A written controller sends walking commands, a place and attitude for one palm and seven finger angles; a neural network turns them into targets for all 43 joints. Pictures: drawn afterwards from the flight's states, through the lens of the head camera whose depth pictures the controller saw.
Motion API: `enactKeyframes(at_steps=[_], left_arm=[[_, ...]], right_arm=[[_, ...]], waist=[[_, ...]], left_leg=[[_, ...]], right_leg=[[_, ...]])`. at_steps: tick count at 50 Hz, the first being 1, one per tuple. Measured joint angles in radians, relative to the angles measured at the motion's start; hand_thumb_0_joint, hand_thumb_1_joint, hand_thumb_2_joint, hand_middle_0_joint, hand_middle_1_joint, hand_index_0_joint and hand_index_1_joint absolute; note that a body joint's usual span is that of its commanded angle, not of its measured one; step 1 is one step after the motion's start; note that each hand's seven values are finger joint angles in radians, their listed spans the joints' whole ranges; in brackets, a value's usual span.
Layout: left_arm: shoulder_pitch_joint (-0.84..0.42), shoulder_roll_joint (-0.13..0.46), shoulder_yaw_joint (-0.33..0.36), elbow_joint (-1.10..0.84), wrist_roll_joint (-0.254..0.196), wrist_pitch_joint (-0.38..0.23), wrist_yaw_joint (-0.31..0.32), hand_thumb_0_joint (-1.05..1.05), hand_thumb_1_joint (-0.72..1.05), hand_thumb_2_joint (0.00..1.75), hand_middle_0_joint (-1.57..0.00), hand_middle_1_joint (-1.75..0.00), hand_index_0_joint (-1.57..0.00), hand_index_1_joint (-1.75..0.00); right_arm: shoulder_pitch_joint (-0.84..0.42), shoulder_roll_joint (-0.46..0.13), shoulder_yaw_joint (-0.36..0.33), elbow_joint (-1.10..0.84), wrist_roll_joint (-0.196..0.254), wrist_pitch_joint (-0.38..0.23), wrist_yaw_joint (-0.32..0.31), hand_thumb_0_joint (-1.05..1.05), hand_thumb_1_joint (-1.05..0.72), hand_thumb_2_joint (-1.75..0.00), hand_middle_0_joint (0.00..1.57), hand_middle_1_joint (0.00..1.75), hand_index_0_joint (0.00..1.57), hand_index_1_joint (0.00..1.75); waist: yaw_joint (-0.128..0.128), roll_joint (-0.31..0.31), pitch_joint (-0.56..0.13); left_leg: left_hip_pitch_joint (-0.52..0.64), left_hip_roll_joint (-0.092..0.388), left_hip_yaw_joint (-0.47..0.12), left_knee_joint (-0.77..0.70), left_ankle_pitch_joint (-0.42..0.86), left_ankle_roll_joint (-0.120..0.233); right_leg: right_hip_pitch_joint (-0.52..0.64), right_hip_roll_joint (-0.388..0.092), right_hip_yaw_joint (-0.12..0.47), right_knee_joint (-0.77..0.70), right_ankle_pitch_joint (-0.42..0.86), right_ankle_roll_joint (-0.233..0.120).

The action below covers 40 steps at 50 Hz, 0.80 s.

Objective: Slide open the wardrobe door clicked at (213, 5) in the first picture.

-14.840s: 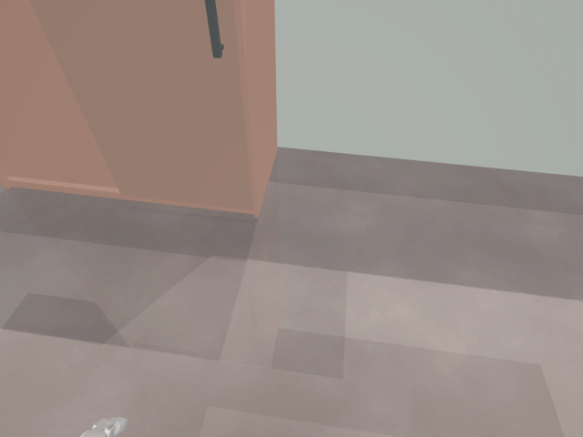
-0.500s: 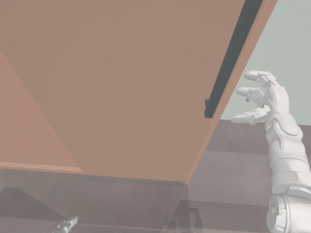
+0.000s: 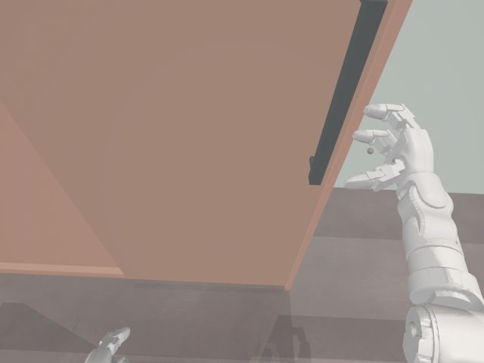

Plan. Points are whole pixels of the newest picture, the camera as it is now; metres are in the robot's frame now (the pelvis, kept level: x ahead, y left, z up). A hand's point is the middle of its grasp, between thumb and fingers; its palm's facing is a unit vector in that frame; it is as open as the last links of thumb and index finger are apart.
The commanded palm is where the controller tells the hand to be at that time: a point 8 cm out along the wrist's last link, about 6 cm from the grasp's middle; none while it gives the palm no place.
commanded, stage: move the hooked fingers beside the handle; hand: right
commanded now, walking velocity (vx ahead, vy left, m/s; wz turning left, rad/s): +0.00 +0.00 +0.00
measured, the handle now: (334, 106) +0.49 -0.09 +0.19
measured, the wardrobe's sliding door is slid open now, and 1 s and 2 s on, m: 0.00 0.00 0.00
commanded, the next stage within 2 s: none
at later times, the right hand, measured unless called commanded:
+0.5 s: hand (367, 158) +0.43 -0.16 +0.13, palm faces -0.04 +1.00 +0.00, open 14.0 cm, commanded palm +0.40 -0.21 +0.14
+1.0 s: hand (367, 155) +0.41 -0.14 +0.16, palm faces -0.05 +1.00 -0.02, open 14.0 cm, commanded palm +0.39 -0.20 +0.14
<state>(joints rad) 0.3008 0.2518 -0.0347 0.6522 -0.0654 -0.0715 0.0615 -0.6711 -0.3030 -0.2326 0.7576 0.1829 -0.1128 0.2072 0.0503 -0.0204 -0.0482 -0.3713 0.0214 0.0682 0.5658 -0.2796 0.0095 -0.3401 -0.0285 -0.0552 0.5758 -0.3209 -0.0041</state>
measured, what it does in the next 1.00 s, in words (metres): stands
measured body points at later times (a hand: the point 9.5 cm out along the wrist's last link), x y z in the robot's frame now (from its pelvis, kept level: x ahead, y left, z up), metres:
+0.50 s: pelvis +0.00 +0.00 +0.00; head +0.03 +0.01 +0.45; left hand +0.10 +0.26 -0.11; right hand +0.43 -0.21 +0.14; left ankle +0.00 +0.11 -0.73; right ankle -0.02 -0.12 -0.73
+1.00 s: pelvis +0.00 +0.01 +0.00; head +0.01 +0.02 +0.45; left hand +0.11 +0.26 -0.11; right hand +0.41 -0.20 +0.16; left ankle +0.00 +0.11 -0.73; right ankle -0.02 -0.12 -0.73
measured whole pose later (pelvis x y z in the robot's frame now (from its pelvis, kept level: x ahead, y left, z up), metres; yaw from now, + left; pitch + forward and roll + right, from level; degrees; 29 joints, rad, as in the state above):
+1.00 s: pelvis +0.00 +0.01 +0.00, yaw +0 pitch +4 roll +0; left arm 0.30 0.25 -0.03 0.64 -0.07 -0.06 0.06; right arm -0.60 -0.28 -0.21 0.66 0.18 -0.12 0.18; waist 0.04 -0.03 -0.05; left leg -0.35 0.02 0.07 0.56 -0.28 0.02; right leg -0.32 -0.03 -0.05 0.57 -0.31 0.00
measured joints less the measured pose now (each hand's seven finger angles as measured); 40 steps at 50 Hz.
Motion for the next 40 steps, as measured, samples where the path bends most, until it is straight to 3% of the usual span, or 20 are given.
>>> enactKeyframes(at_steps=[7, 16, 19, 24, 32, 40], left_arm=[[0.007, 0.004, -0.003, -0.024, 0.0, 0.014, -0.007, 0.01, 0.91, 0.9, -0.21, -0.3, -0.2, -0.3], [0.035, 0.011, 0.014, -0.004, -0.002, 0.01, 0.0, 0.01, 0.91, 0.9, -0.2, -0.3, -0.2, -0.3], [0.029, 0.012, 0.01, 0.011, -0.005, 0.015, 0.001, 0.01, 0.91, 0.9, -0.2, -0.3, -0.2, -0.3], [0.012, 0.01, 0.004, -0.01, -0.004, 0.024, -0.003, 0.01, 0.91, 0.9, -0.2, -0.3, -0.2, -0.3], [0.021, 0.004, 0.009, -0.014, 0.001, 0.015, -0.001, 0.01, 0.91, 0.9, -0.2, -0.3, -0.2, -0.3], [0.008, 0.013, 0.006, -0.017, -0.009, 0.024, -0.003, 0.01, 0.91, 0.9, -0.2, -0.3, -0.2, -0.3]], right_arm=[[0.002, -0.026, -0.025, 0.05, -0.007, 0.022, 0.004, -0.01, 0.5, -0.3, 0.3, 1.2, 0.3, 1.2], [0.068, -0.008, 0.005, -0.079, 0.01, -0.014, 0.014, -0.01, 0.5, -0.3, 0.3, 1.2, 0.3, 1.2], [0.043, 0.0, 0.01, -0.049, 0.02, 0.006, 0.018, -0.01, 0.5, -0.3, 0.3, 1.2, 0.3, 1.2], [0.007, -0.017, -0.004, 0.031, 0.0, 0.056, 0.002, -0.01, 0.5, -0.3, 0.3, 1.2, 0.3, 1.2], [0.09, 0.002, -0.017, -0.096, 0.008, -0.015, 0.002, -0.01, 0.5, -0.3, 0.3, 1.2, 0.3, 1.2], [0.044, -0.018, 0.013, -0.021, 0.009, 0.059, 0.012, -0.01, 0.5, -0.3, 0.3, 1.2, 0.3, 1.2]], waist=[[0.008, -0.005, -0.008], [-0.009, -0.01, 0.002], [-0.007, -0.011, -0.009], [0.008, -0.007, -0.007], [-0.004, -0.007, -0.003], [-0.006, -0.016, -0.007]], left_leg=[[-0.014, -0.002, -0.007, 0.006, -0.002, 0.001], [0.01, -0.006, 0.0, -0.005, -0.004, 0.002], [0.016, -0.004, 0.004, -0.007, -0.005, 0.002], [-0.004, -0.003, 0.002, 0.002, -0.004, 0.004], [0.015, -0.01, -0.007, -0.006, -0.001, 0.006], [0.013, -0.006, 0.006, -0.005, 0.002, 0.007]], right_leg=[[-0.008, -0.002, -0.007, 0.001, -0.003, 0.001], [0.008, -0.005, 0.0, 0.0, -0.006, 0.003], [0.013, -0.003, 0.004, -0.003, -0.006, 0.003], [-0.003, -0.002, 0.002, -0.001, -0.001, 0.004], [0.022, -0.008, -0.006, -0.012, 0.0, 0.006], [0.011, -0.005, 0.007, -0.005, 0.004, 0.007]])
